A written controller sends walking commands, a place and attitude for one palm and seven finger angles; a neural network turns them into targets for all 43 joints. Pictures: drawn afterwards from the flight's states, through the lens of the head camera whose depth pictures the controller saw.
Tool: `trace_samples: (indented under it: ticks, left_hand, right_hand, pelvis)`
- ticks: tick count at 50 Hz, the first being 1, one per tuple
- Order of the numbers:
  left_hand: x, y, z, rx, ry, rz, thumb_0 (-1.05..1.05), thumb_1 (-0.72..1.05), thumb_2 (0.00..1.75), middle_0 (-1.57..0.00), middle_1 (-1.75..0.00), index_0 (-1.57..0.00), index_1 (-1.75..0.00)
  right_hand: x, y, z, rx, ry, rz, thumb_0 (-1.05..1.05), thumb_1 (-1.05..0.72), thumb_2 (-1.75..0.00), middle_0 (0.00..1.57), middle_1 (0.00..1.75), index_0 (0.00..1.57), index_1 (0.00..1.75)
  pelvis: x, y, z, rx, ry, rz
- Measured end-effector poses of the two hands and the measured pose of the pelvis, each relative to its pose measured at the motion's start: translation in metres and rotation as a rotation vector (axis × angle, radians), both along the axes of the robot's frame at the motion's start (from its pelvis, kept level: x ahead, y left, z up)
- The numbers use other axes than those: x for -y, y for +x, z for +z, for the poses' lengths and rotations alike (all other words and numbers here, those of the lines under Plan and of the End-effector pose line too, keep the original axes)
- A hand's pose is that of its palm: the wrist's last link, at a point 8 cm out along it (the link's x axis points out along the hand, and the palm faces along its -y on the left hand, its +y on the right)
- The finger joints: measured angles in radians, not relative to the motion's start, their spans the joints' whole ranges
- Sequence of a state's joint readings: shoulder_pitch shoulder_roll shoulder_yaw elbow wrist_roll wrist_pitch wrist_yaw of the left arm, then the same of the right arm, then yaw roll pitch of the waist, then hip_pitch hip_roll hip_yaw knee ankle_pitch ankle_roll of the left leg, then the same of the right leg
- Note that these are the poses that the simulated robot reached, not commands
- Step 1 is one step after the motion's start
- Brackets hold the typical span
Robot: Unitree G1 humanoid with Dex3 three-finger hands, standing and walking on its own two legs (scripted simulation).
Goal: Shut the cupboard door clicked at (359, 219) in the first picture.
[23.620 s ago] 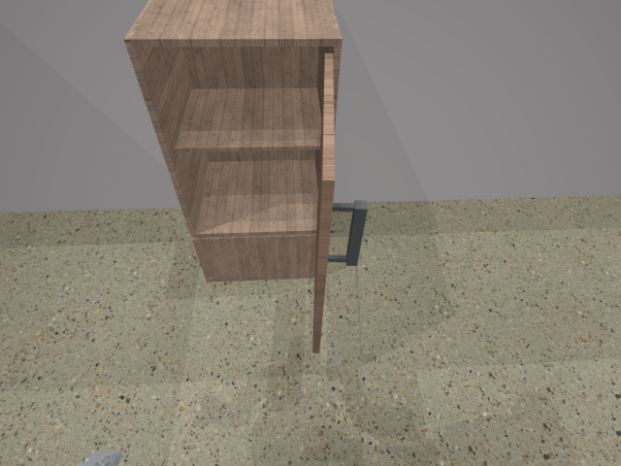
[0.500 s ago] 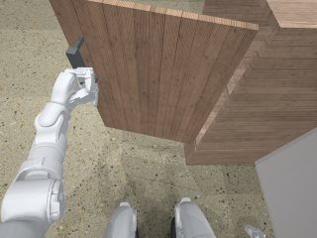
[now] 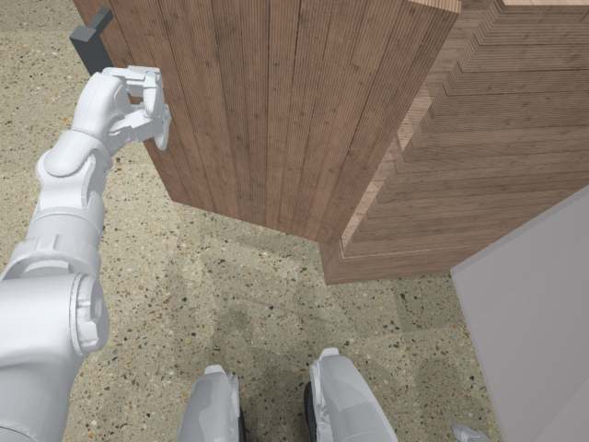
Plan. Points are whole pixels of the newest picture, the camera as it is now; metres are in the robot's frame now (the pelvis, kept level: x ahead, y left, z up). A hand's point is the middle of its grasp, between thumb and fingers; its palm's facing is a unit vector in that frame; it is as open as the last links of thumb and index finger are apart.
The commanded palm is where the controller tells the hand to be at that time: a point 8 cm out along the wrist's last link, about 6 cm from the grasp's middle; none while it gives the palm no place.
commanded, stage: push the door shut along its arc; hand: left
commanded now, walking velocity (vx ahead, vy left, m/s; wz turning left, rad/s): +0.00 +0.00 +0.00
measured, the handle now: (118, 77) +0.59 +0.19 +0.07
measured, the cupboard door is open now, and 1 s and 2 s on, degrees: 68 54 52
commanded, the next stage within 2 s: pull the fist back off the door in 0.82 s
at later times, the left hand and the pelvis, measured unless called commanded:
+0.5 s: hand (182, 93) +0.55 +0.10 +0.08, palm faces -0.44 -0.90 -0.04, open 3.1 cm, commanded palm +0.57 +0.14 +0.08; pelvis +0.00 +0.00 -0.01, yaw -1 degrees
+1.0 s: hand (206, 64) +0.60 +0.07 +0.08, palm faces -0.34 -0.94 +0.06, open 3.3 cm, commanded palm +0.59 +0.08 +0.08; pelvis +0.00 +0.01 -0.03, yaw -2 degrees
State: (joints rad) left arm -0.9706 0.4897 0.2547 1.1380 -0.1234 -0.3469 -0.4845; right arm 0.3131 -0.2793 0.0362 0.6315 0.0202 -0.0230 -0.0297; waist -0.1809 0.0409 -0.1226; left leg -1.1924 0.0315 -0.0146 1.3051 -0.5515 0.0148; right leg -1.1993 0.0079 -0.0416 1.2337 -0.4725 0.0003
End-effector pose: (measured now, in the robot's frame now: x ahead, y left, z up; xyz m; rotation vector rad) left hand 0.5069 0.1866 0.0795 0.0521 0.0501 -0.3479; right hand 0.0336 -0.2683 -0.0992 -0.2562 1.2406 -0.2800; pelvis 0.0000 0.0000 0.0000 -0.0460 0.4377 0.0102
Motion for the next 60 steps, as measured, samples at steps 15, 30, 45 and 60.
trace_samples:
  ticks: [15, 30, 45, 60]
  left_hand:
    - [0.02, 0.032, 0.001, -0.026, -0.005, -0.062, 0.02, 0.9, 0.9, -1.3, -1.5, -1.29, -1.5]
    - [0.03, 0.055, 0.003, -0.047, 0.013, -0.118, 0.01, 0.9, 0.92, -1.3, -1.5, -1.29, -1.5]
    - [0.053, 0.08, 0.004, -0.048, 0.012, -0.155, 0.02, 0.97, 0.97, -1.3, -1.5, -1.29, -1.5]
    - [0.072, 0.074, -0.016, 0.016, 0.029, 0.286, 0.02, 0.91, 0.91, -1.3, -1.5, -1.29, -1.5]
  right_hand:
    - [0.0, -0.019, -0.004, -0.031, -0.025, -0.025, 0.01, -0.91, -0.9, 0.21, 0.3, 0.21, 0.3]
    - [-0.007, -0.046, -0.005, -0.098, -0.038, -0.055, 0.01, -0.9, -0.9, 0.21, 0.3, 0.21, 0.3]
    - [-0.01, -0.057, -0.007, -0.13, -0.071, -0.063, 0.01, -0.9, -0.9, 0.21, 0.3, 0.21, 0.3]
    - [-0.044, -0.068, -0.009, -0.229, 0.147, -0.061, 0.01, -0.91, -0.9, 0.21, 0.3, 0.21, 0.3]
  pelvis:
    - [0.001, -0.002, -0.009, -0.035, -0.011, -0.006]
    - [-0.003, -0.001, -0.015, -0.068, -0.021, -0.009]
    - [-0.007, -0.001, -0.025, -0.107, -0.035, -0.001]
    - [-0.001, 0.011, -0.01, -0.117, -0.012, -0.009]
